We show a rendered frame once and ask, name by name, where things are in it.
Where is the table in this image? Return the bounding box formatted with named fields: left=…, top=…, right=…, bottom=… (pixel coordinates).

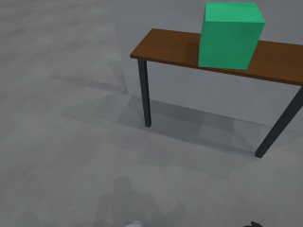
left=130, top=28, right=303, bottom=158

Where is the carton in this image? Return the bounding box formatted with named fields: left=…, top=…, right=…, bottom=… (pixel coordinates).
left=198, top=2, right=265, bottom=70

